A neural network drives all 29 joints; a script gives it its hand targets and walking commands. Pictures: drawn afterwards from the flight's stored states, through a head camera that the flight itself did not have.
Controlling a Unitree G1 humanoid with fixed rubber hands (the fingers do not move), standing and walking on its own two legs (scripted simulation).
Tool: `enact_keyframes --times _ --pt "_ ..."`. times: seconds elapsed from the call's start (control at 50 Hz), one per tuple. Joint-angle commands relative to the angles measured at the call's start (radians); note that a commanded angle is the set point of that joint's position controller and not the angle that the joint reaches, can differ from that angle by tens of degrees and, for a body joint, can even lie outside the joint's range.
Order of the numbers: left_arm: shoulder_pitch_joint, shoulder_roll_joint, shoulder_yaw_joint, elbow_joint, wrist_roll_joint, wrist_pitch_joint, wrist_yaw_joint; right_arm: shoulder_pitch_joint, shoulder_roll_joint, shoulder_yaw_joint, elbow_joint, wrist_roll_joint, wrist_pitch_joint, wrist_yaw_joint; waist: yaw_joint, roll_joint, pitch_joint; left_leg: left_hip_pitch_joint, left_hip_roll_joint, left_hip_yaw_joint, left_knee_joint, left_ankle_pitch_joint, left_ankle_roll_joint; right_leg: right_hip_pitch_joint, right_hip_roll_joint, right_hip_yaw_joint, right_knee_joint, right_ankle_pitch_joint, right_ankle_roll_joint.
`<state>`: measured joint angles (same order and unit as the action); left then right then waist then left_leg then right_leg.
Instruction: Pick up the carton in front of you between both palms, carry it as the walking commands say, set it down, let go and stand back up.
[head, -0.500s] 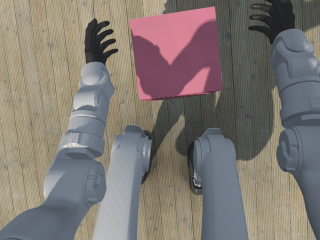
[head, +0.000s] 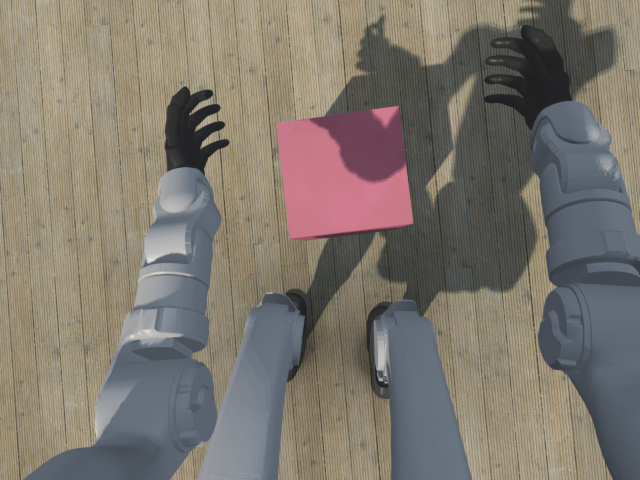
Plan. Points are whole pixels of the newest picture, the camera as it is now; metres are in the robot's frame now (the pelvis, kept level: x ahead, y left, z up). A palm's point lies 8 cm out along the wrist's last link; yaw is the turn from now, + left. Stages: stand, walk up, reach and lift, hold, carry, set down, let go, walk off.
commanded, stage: set down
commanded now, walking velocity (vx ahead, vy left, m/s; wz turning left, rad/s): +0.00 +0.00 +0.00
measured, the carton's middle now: (343, 184) +0.48 +0.00 -0.45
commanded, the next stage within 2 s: let go in 0.14 s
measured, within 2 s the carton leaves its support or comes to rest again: neither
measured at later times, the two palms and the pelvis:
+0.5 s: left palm (98, 208) +0.38 +0.20 +0.02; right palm out of the picture +0.41 -0.23 +0.01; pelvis +0.06 +0.00 +0.13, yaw -3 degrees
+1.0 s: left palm out of the picture +0.28 +0.25 +0.13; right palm out of the picture +0.28 -0.22 +0.12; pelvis +0.11 +0.02 +0.20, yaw -2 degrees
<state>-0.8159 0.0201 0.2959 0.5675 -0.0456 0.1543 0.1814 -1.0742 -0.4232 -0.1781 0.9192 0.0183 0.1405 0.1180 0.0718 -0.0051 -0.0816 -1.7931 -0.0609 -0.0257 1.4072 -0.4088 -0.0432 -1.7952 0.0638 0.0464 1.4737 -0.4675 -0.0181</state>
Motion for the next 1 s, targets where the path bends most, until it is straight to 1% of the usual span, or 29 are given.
enact_keyframes --times 0.0,0.06,0.1,0.16,0.2,0.26,0.3,0.34,0.38,0.44,0.48,0.54,0.62,0.72,0.78,0.88,0.92,0.98 --pt "-0.112 0.060 0.011 -0.107 0.016 -0.025 -0.012 -0.208 -0.110 -0.028 -0.096 -0.014 -0.024 0.002 -0.001 -0.127 -0.941 0.469 -0.025 0.115 -0.155 0.243 -0.035 0.708 -0.005 -0.026 -0.231 0.351 0.025" --pt "-0.086 0.057 0.015 -0.107 0.025 -0.032 -0.022 -0.188 -0.100 -0.036 -0.094 -0.026 -0.031 0.004 0.001 -0.126 -0.933 0.512 -0.022 0.110 -0.214 0.269 -0.035 0.767 -0.007 -0.019 -0.288 0.385 0.024" --pt "-0.072 0.052 0.020 -0.087 0.032 -0.038 -0.029 -0.177 -0.088 -0.042 -0.074 -0.035 -0.037 0.005 0.002 -0.123 -0.893 0.523 -0.018 0.105 -0.250 0.275 -0.035 0.778 -0.009 -0.013 -0.322 0.392 0.023" --pt "-0.045 0.047 0.017 -0.075 0.047 -0.051 -0.044 -0.138 -0.070 -0.061 -0.060 -0.058 -0.046 0.001 -0.008 -0.117 -0.873 0.564 -0.015 0.099 -0.299 0.291 -0.035 0.817 -0.010 -0.008 -0.374 0.416 0.022" --pt "0.005 0.052 0.010 -0.075 0.063 -0.059 -0.057 -0.076 -0.051 -0.071 -0.067 -0.074 -0.051 -0.009 -0.012 -0.115 -0.897 0.609 -0.015 0.099 -0.330 0.315 -0.032 0.880 -0.009 -0.005 -0.409 0.458 0.025" --pt "0.122 0.074 -0.010 -0.081 0.091 -0.074 -0.084 0.068 -0.008 -0.084 -0.113 -0.096 -0.059 -0.036 -0.016 -0.114 -0.944 0.678 -0.017 0.098 -0.379 0.359 -0.023 1.007 -0.008 0.004 -0.459 0.557 0.035" --pt "0.209 0.096 -0.030 -0.095 0.112 -0.086 -0.106 0.176 0.030 -0.089 -0.170 -0.107 -0.066 -0.062 -0.016 -0.110 -0.953 0.727 -0.019 0.094 -0.414 0.380 -0.012 1.089 -0.008 0.012 -0.494 0.620 0.041" --pt "0.283 0.123 -0.055 -0.119 0.127 -0.097 -0.132 0.267 0.062 -0.085 -0.241 -0.107 -0.075 -0.086 -0.015 -0.101 -0.928 0.784 -0.016 0.087 -0.451 0.391 0.002 1.146 -0.010 0.018 -0.530 0.655 0.045" --pt "0.338 0.147 -0.080 -0.142 0.129 -0.104 -0.158 0.332 0.078 -0.074 -0.308 -0.096 -0.086 -0.104 -0.013 -0.089 -0.871 0.847 -0.009 0.075 -0.489 0.390 0.011 1.165 -0.012 0.018 -0.573 0.638 0.047" --pt "0.430 0.172 -0.116 -0.158 0.110 -0.114 -0.190 0.434 0.090 -0.050 -0.378 -0.073 -0.102 -0.115 -0.008 -0.069 -0.757 0.966 0.007 0.051 -0.545 0.393 0.019 1.156 -0.014 0.008 -0.645 0.557 0.045" --pt "0.503 0.179 -0.137 -0.157 0.093 -0.123 -0.207 0.515 0.093 -0.034 -0.398 -0.057 -0.115 -0.110 -0.006 -0.055 -0.684 1.051 0.018 0.035 -0.582 0.403 0.021 1.144 -0.015 -0.001 -0.689 0.504 0.042" --pt "0.610 0.186 -0.165 -0.150 0.071 -0.136 -0.224 0.647 0.100 -0.015 -0.402 -0.042 -0.132 -0.099 -0.010 -0.036 -0.592 1.171 0.030 0.018 -0.632 0.424 0.020 1.154 -0.015 -0.011 -0.741 0.459 0.037" --pt "0.753 0.200 -0.200 -0.161 0.044 -0.154 -0.231 0.818 0.109 0.006 -0.400 -0.034 -0.151 -0.092 -0.015 -0.015 -0.487 1.317 0.036 0.001 -0.701 0.480 0.019 1.215 -0.017 -0.012 -0.802 0.452 0.031" --pt "0.902 0.229 -0.233 -0.206 0.026 -0.170 -0.230 0.999 0.110 0.025 -0.422 -0.030 -0.173 -0.090 -0.020 0.010 -0.363 1.489 0.034 -0.015 -0.796 0.576 0.019 1.317 -0.017 -0.008 -0.887 0.480 0.022" --pt "0.967 0.246 -0.243 -0.225 0.020 -0.173 -0.231 1.086 0.113 0.039 -0.444 -0.032 -0.180 -0.090 -0.030 0.006 -0.284 1.570 0.032 -0.020 -0.855 0.612 0.019 1.393 -0.018 -0.012 -0.945 0.499 0.023" --pt "1.020 0.270 -0.253 -0.235 0.010 -0.162 -0.239 1.206 0.122 0.071 -0.489 -0.033 -0.167 -0.088 -0.061 -0.028 -0.144 1.648 0.032 -0.018 -0.950 0.576 0.021 1.540 -0.026 -0.019 -1.035 0.519 0.030" --pt "1.029 0.275 -0.253 -0.238 0.012 -0.151 -0.242 1.237 0.124 0.085 -0.509 -0.029 -0.153 -0.082 -0.070 -0.027 -0.095 1.666 0.029 -0.016 -0.977 0.550 0.021 1.579 -0.027 -0.020 -1.059 0.515 0.032" --pt "1.029 0.282 -0.250 -0.233 0.019 -0.125 -0.243 1.257 0.122 0.101 -0.531 -0.022 -0.124 -0.070 -0.074 -0.012 -0.020 1.678 0.025 -0.014 -1.005 0.490 0.023 1.611 -0.027 -0.025 -1.082 0.472 0.033"
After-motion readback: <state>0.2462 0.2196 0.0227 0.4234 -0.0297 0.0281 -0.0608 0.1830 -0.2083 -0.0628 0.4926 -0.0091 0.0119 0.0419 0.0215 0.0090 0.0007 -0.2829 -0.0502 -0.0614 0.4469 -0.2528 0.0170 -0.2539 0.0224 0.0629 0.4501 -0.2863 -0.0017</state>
